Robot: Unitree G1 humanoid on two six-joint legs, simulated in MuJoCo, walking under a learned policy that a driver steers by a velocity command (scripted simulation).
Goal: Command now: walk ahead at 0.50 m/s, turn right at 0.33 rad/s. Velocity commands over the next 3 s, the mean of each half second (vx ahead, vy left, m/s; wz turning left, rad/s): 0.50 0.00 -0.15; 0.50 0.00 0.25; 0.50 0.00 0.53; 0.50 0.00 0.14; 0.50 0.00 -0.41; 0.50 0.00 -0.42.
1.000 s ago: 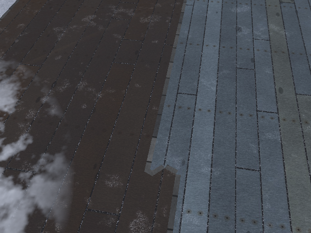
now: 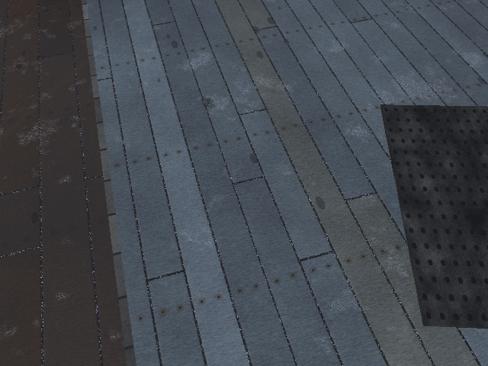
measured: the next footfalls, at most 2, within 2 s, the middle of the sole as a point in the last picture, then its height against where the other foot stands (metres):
left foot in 0.26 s outside the picture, level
right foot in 0.78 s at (302, 323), level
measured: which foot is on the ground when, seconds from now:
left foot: up 0.00-0.24, down 0.26-0.78, up 0.80-1.00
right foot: down 0.00-0.26, up 0.28-0.76, down 0.78-1.00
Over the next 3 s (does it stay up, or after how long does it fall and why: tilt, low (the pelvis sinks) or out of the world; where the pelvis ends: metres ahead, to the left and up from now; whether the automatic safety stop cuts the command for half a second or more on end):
stays up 1.53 0.31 -0.01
